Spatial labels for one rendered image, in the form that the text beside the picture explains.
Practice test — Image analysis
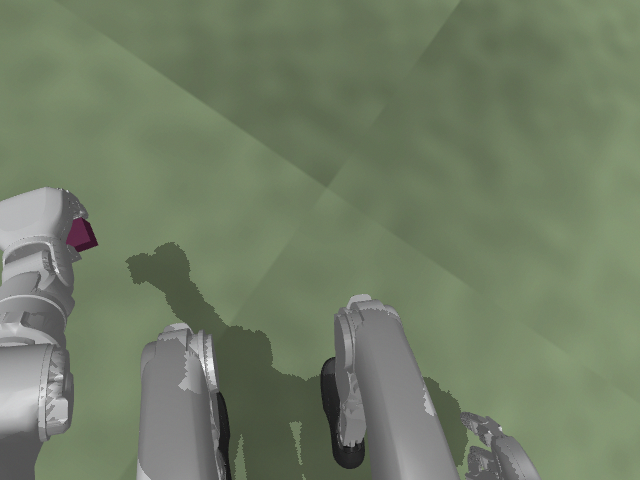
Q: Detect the small box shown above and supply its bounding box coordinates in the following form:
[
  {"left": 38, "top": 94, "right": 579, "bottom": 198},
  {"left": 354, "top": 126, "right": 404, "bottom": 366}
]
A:
[{"left": 66, "top": 217, "right": 98, "bottom": 253}]

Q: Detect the left robot arm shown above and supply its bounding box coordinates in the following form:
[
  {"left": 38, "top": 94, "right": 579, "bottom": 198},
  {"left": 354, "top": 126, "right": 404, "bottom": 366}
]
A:
[{"left": 0, "top": 236, "right": 75, "bottom": 480}]

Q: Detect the right robot foot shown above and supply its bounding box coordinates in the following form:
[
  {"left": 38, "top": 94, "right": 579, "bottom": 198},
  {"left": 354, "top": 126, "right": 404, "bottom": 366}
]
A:
[{"left": 320, "top": 357, "right": 365, "bottom": 469}]

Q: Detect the right robot hand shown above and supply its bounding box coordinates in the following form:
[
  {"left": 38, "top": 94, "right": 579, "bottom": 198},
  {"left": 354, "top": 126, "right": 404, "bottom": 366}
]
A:
[{"left": 460, "top": 412, "right": 541, "bottom": 480}]

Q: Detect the left robot hand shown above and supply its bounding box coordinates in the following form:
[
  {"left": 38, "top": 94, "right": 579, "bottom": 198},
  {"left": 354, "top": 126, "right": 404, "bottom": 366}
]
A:
[{"left": 0, "top": 187, "right": 88, "bottom": 263}]

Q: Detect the left robot foot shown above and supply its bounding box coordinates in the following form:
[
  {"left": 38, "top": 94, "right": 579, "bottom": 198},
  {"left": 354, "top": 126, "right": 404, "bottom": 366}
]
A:
[{"left": 216, "top": 391, "right": 232, "bottom": 480}]

